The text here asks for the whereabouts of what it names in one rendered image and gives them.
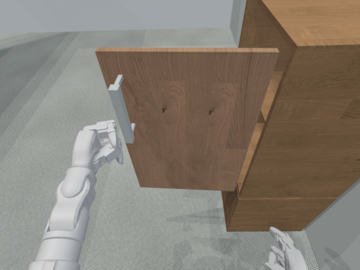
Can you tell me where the left robot forearm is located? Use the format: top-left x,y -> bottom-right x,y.
28,166 -> 97,270

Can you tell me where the cupboard door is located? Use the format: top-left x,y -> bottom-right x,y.
95,47 -> 279,191

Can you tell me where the handle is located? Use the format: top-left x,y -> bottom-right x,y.
108,75 -> 136,143

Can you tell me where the robot left hand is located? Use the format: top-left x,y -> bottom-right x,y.
71,120 -> 123,175

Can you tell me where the robot right hand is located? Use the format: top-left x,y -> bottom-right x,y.
265,227 -> 308,270

